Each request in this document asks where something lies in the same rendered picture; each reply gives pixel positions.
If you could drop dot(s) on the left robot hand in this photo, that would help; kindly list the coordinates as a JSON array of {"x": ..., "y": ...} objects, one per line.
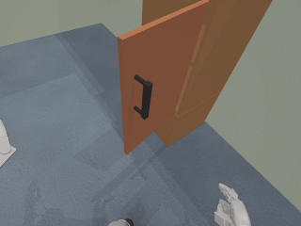
[{"x": 6, "y": 150}]

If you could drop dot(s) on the right robot hand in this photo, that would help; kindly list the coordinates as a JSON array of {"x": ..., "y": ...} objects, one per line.
[{"x": 233, "y": 214}]

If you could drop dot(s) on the handle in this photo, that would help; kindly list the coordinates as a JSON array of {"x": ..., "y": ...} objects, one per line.
[{"x": 146, "y": 97}]

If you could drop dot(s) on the cupboard door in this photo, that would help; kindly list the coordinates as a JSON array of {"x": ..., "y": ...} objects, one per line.
[{"x": 159, "y": 52}]

